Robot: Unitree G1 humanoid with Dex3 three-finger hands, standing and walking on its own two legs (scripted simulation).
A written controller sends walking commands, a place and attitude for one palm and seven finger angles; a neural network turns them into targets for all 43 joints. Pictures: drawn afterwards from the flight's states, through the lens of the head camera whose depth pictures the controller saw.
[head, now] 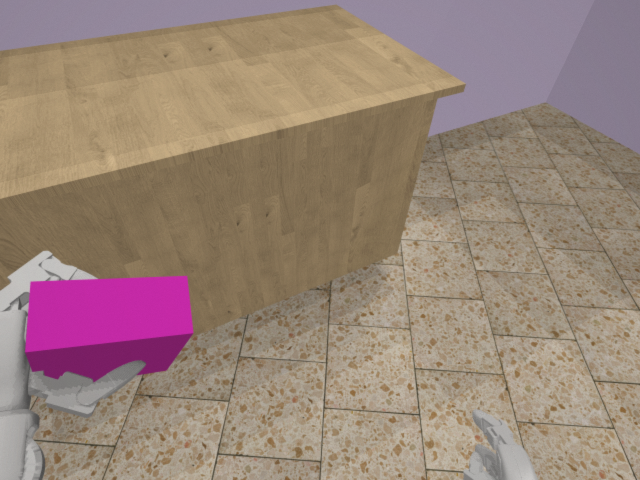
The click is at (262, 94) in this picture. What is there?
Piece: table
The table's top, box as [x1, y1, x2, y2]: [0, 5, 465, 209]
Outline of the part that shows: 465,83 337,5 329,5 2,50 0,51 0,209 463,91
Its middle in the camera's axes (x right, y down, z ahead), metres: -0.32 -0.43 +1.02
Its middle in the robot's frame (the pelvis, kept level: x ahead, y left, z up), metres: +1.04 +0.38 +0.02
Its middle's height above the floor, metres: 0.79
